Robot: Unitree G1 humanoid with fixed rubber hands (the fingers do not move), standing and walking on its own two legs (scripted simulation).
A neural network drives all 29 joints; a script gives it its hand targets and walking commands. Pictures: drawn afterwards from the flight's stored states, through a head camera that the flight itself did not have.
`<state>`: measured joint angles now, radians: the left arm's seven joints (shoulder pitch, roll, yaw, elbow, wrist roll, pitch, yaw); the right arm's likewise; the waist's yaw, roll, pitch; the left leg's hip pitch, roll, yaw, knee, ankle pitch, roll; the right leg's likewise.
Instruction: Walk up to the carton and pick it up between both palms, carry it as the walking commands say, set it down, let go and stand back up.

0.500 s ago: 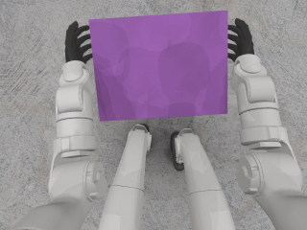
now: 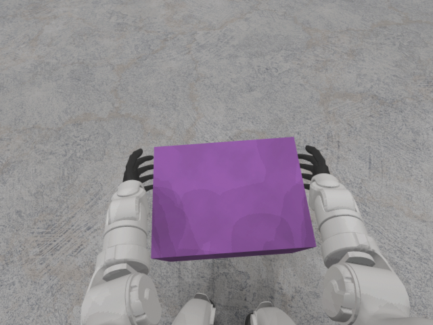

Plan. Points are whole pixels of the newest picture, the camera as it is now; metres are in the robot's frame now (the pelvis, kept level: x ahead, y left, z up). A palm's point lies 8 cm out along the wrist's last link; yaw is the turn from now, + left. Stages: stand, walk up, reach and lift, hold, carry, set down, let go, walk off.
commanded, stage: reach and lift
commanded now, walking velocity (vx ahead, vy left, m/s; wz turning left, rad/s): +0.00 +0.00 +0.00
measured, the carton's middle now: (227, 203) +0.37 +0.03 -0.08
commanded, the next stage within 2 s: none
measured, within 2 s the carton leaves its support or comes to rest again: neither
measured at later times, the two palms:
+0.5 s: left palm (123, 183) +0.34 +0.22 +0.05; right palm (325, 178) +0.37 -0.15 +0.04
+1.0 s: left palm (117, 177) +0.33 +0.21 +0.10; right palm (345, 167) +0.36 -0.17 +0.10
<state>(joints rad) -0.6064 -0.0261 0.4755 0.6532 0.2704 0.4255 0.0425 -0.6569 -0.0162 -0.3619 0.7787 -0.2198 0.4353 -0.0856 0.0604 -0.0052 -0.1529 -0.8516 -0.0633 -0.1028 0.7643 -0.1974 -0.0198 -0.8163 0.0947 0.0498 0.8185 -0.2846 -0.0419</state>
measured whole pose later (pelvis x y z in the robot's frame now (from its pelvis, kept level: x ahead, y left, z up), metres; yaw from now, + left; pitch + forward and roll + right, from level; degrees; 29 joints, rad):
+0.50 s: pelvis +0.08 +0.00 +0.05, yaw -1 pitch +8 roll +0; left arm -0.14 -0.05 0.28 0.30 0.17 0.53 0.04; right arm -0.17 0.07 -0.17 0.39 -0.16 0.52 -0.10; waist 0.07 0.00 -0.17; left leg -0.34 -0.04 -0.10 0.33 -0.13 -0.01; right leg -0.29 0.08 0.08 0.35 -0.19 -0.05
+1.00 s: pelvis +0.05 +0.00 +0.05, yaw -1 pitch -5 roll +1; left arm -0.26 -0.04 0.31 0.32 0.26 0.72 -0.03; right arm -0.34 0.05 -0.25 0.45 -0.24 0.69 -0.03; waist 0.06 -0.01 -0.07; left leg -0.12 -0.04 -0.08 0.34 -0.14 -0.01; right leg -0.10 0.08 0.09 0.41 -0.22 -0.06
